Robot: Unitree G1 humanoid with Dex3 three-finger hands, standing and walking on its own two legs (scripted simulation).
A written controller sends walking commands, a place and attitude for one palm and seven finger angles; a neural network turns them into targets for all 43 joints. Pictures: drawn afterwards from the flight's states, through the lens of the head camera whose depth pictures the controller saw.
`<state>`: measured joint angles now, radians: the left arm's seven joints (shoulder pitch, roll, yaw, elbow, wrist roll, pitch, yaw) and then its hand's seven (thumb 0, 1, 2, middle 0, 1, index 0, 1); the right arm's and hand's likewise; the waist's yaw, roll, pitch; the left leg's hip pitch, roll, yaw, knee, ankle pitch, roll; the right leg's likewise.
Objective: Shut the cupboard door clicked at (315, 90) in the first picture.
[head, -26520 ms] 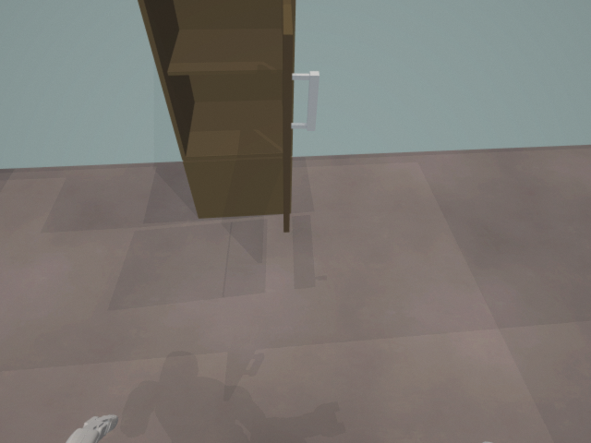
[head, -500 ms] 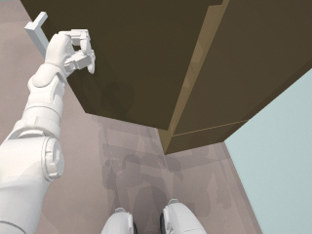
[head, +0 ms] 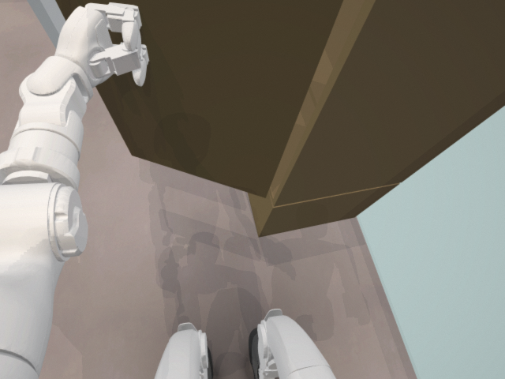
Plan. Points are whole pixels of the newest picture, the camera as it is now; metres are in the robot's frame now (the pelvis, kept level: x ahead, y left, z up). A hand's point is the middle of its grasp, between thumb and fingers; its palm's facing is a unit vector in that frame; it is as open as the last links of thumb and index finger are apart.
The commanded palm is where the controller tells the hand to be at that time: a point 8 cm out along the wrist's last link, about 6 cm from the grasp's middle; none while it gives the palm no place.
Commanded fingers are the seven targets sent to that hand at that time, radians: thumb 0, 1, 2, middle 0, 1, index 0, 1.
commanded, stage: push the door shut along its arc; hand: left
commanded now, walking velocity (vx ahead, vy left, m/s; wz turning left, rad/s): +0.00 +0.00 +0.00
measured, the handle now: (71, 29) +0.61 +0.19 +0.11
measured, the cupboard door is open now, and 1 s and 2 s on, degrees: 60 50 50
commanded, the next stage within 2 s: pull the fist back off the door in 0.02 s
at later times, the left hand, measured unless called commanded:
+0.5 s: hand (171, 52) +0.58 +0.06 +0.09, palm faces +0.06 -1.00 -0.06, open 3.0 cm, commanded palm +0.53 +0.11 +0.11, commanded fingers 0.00 0.90 0.90 -1.30 -1.50 -1.30 -1.50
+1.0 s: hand (166, 101) +0.47 +0.07 +0.11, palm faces +0.03 -1.00 -0.02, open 3.1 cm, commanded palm +0.46 +0.12 +0.11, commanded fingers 0.00 0.90 0.90 -1.30 -1.50 -1.30 -1.50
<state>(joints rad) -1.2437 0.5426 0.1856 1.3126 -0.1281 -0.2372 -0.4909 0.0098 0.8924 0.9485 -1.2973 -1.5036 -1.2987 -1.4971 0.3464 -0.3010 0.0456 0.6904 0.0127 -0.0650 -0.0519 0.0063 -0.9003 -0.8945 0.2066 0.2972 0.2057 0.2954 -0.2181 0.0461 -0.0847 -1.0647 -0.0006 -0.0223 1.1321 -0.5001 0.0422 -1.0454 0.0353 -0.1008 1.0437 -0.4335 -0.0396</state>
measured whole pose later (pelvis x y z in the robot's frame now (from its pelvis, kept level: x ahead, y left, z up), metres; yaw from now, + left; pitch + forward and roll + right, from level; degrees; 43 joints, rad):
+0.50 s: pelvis +0.01 +0.00 +0.01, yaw -2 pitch +26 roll -2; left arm -1.12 0.34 0.34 1.23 0.06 -0.33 0.15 0.00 0.88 0.91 -1.30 -1.50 -1.30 -1.50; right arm 0.48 -0.23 0.03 0.66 -0.07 0.01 0.09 0.01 -0.90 -0.89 0.21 0.30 0.21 0.30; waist -0.23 0.08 -0.12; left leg -1.03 0.01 0.02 1.08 -0.50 0.04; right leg -1.05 0.05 -0.05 1.03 -0.43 -0.04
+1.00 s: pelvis +0.02 -0.01 +0.03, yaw +1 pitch +17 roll -1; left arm -0.70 0.12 0.11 0.91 -0.05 -0.48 0.13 0.02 0.90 0.90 -1.30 -1.50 -1.30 -1.50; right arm 0.31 -0.27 -0.04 0.65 -0.02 0.00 0.04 0.01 -0.90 -0.90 0.20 0.30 0.20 0.29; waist -0.09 0.03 -0.12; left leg -0.79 -0.01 0.00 0.96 -0.47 0.02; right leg -0.80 0.03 -0.07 0.93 -0.43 -0.05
